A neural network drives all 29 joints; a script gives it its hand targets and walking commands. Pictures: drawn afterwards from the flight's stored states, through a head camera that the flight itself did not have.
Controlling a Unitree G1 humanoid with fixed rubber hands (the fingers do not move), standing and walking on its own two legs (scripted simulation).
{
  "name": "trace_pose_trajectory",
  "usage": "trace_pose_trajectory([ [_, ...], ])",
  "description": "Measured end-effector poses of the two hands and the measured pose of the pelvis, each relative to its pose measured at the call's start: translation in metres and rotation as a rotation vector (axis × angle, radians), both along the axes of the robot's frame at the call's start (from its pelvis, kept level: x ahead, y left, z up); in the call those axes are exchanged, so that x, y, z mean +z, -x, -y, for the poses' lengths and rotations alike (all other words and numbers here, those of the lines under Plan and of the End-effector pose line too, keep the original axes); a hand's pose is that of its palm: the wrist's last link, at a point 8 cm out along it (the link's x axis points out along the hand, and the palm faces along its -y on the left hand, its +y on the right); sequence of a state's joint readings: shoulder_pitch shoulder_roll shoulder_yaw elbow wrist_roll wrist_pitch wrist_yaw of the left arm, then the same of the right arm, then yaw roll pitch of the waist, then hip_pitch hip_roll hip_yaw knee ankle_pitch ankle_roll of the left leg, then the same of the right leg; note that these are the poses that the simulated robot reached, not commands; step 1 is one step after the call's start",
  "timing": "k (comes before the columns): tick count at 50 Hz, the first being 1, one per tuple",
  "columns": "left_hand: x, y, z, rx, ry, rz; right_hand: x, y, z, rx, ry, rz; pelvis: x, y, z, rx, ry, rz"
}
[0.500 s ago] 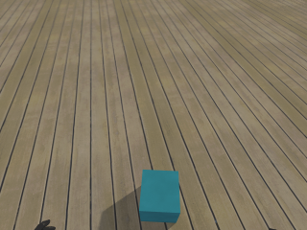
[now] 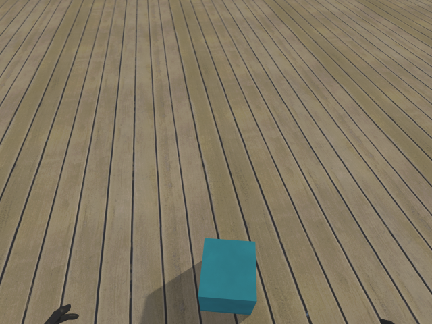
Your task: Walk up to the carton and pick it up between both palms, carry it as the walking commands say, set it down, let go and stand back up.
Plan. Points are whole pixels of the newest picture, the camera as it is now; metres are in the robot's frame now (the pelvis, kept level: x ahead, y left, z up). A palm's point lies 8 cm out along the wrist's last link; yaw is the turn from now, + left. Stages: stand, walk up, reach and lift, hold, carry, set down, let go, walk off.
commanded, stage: walk up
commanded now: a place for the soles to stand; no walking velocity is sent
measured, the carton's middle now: (227, 276) +0.43 -0.03 -0.66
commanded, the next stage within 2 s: none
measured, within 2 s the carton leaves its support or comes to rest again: neither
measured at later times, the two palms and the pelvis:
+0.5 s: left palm out of the picture +0.12 +0.32 -0.10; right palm out of the picture +0.10 -0.33 -0.10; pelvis +0.00 +0.00 -0.01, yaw +1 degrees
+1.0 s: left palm out of the picture +0.11 +0.33 -0.10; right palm out of the picture +0.10 -0.32 -0.10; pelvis +0.00 +0.00 -0.01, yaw +2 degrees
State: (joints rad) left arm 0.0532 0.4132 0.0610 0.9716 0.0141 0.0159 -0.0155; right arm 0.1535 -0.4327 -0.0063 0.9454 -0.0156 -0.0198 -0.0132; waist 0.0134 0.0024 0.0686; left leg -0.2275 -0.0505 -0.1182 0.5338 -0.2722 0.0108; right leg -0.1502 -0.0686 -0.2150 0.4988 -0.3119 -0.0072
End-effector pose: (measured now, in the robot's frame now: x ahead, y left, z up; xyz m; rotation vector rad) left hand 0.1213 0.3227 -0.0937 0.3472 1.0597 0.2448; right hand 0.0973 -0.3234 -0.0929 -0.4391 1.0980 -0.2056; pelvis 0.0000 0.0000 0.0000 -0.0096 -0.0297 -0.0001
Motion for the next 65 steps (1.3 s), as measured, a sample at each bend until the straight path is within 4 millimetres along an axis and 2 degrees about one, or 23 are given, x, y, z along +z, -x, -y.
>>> trace_pose_trajectory([
  [19, -0.001, -0.001, -0.001, 0.015, -0.006, 0.018, -0.004, -0.003, 0.002, 0.019, 0.007, 0.001, -0.005, -0.002, 0.002, 0.014, -0.001, 0.004],
  [43, -0.004, 0.01, -0.003, 0.024, -0.017, 0.031, -0.007, -0.012, 0.003, 0.047, 0.01, 0.031, -0.011, 0.0, 0.004, 0.024, -0.001, 0.01],
  [48, -0.008, 0.012, -0.01, 0.029, -0.019, 0.034, -0.008, -0.008, 0.0, 0.053, 0.018, 0.027, -0.015, 0.0, 0.0, 0.025, -0.013, 0.016],
  [51, -0.007, 0.011, -0.007, 0.039, -0.014, 0.042, -0.008, -0.006, -0.001, 0.063, 0.016, 0.022, -0.014, 0.0, 0.003, 0.051, -0.017, 0.01],
  [54, -0.005, 0.018, 0.002, 0.043, -0.01, 0.039, -0.007, -0.014, -0.003, 0.068, -0.003, 0.026, -0.009, -0.001, 0.008, 0.061, -0.012, 0.006],
  [59, -0.002, 0.031, 0.012, 0.037, -0.004, 0.005, -0.003, -0.038, -0.009, 0.073, -0.041, 0.071, -0.002, -0.003, 0.01, 0.057, -0.012, 0.008],
  [65, 0.005, 0.028, 0.011, 0.049, -0.001, 0.012, 0.004, -0.054, -0.016, 0.08, -0.059, 0.097, 0.004, -0.004, 0.01, 0.053, -0.009, 0.011],
])
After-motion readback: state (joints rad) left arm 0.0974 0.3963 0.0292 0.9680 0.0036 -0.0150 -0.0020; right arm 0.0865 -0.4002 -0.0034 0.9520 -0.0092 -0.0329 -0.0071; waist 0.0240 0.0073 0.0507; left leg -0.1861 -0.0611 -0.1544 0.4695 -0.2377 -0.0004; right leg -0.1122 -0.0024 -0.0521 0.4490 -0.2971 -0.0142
